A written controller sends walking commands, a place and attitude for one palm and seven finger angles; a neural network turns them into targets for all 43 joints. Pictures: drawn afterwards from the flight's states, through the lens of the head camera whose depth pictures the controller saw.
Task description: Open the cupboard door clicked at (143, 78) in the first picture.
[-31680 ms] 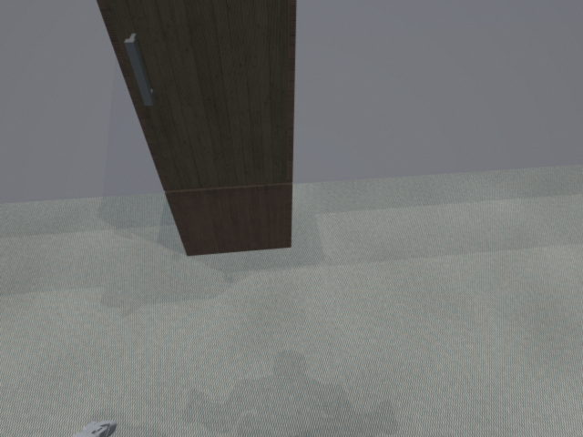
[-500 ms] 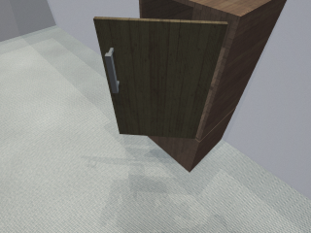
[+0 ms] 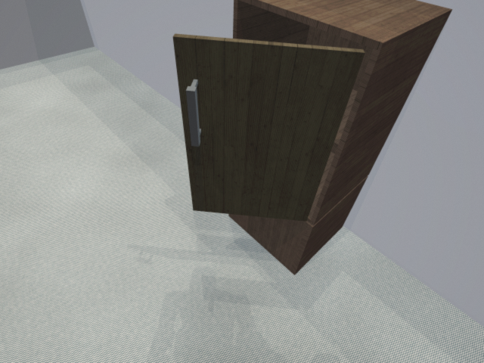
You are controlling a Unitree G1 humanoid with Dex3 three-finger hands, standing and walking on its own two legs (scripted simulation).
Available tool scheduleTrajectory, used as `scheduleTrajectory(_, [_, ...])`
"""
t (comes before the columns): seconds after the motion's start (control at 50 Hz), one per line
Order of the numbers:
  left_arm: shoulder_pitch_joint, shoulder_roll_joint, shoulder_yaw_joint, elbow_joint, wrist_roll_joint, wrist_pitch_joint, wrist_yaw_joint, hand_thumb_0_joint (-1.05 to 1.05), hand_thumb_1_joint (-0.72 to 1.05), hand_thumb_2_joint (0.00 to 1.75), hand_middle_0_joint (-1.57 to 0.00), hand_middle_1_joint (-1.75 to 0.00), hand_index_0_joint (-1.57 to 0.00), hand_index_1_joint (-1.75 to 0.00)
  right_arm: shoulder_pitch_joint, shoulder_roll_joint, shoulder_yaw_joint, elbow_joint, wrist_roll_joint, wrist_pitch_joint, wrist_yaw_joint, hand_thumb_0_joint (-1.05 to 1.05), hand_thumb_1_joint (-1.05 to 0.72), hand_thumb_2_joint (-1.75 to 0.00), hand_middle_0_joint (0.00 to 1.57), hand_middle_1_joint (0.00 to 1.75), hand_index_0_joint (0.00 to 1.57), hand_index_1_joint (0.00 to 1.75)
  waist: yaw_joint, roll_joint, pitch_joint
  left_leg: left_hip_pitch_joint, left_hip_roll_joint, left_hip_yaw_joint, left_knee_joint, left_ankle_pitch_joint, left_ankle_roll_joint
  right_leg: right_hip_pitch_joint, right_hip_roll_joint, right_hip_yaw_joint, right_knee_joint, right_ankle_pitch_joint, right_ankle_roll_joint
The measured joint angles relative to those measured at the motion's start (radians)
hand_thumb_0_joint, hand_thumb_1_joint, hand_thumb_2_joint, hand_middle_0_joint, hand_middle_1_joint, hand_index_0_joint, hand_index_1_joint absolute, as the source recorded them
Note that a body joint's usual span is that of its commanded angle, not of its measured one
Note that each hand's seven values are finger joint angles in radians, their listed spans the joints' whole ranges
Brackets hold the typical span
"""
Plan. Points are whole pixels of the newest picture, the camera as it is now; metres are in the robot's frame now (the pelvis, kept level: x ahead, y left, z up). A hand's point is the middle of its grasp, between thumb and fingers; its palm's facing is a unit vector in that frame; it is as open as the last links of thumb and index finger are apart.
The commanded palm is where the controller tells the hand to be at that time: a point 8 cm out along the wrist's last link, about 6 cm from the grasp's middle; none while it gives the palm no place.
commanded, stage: look again from close up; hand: left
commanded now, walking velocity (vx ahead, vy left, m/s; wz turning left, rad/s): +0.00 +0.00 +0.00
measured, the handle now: (195, 113) +0.65 +0.15 +0.07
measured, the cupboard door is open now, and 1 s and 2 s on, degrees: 41 41 41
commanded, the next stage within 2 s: shuffle to correct the standing spot in 0.56 s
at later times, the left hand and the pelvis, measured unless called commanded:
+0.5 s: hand out of the picture +0.01 +0.17 -0.18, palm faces +0.02 -0.99 -0.15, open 7.4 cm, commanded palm none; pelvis +0.02 +0.01 +0.00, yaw +0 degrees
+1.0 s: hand out of the picture +0.04 +0.16 -0.18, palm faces +0.03 -0.99 -0.15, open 7.4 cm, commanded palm none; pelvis +0.07 -0.01 +0.00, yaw -1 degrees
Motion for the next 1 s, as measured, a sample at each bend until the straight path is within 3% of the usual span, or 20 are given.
scheduleTrajectory(0.32, [0.001, -0.032, -0.012, 0.039, 0.002, -0.013, 0.004, 0.0, 0.91, 0.9, -0.2, -0.3, -0.2, -0.29, -0.037, 0.032, 0.006, 0.03, 0.006, -0.015, -0.002, 0.0, -0.91, -0.9, 0.2, 0.29, 0.2, 0.29, 0.007, -0.003, 0.001, 0.018, -0.012, 0.008, -0.026, 0.002, 0.011, 0.014, -0.007, 0.015, -0.021, 0.007, 0.014])
scheduleTrajectory(0.72, [-0.029, -0.022, -0.019, 0.064, -0.001, -0.023, 0.006, 0.0, 0.91, 0.9, -0.2, -0.3, -0.2, -0.29, -0.082, 0.016, 0.009, 0.06, 0.011, -0.03, -0.007, 0.0, -0.91, -0.9, 0.2, 0.29, 0.2, 0.29, 0.011, -0.009, 0.014, 0.077, -0.012, 0.012, -0.077, -0.003, 0.007, 0.063, -0.004, 0.021, -0.058, -0.001, 0.018])
scheduleTrajectory(1.0, [0.042, -0.03, 0.005, 0.068, 0.004, -0.029, -0.015, 0.0, 0.91, 0.9, -0.2, -0.3, -0.2, -0.29, -0.016, 0.03, 0.0, 0.072, 0.006, -0.036, -0.006, 0.0, -0.91, -0.9, 0.2, 0.29, 0.2, 0.29, 0.013, -0.003, -0.008, 0.083, 0.015, 0.009, 0.019, -0.121, -0.011, 0.064, 0.021, 0.021, 0.041, -0.12, -0.005])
